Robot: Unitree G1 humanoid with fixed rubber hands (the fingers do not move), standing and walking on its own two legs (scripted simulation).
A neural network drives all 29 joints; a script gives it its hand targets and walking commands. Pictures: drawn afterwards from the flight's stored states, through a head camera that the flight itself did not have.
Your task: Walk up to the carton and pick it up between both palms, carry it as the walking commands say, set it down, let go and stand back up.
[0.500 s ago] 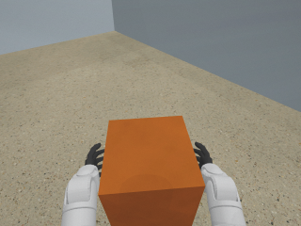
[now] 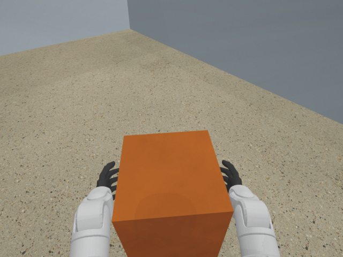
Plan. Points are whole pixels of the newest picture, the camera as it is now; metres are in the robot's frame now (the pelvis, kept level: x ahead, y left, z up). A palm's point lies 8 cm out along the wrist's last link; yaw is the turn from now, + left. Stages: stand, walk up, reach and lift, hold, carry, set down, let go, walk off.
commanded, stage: carry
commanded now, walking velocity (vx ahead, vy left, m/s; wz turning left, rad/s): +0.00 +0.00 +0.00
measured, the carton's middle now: (170, 201) +0.28 +0.01 -0.02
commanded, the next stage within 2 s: hold in 0.14 s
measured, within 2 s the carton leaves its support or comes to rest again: neither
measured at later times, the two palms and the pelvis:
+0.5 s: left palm (105, 187) +0.27 +0.16 +0.06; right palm (235, 189) +0.27 -0.15 +0.04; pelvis +0.00 +0.00 +0.01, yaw +0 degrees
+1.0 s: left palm (99, 190) +0.26 +0.17 +0.05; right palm (230, 188) +0.27 -0.14 +0.05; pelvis -0.01 +0.00 +0.01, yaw +2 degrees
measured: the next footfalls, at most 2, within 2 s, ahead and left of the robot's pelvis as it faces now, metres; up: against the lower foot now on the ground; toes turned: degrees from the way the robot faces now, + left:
none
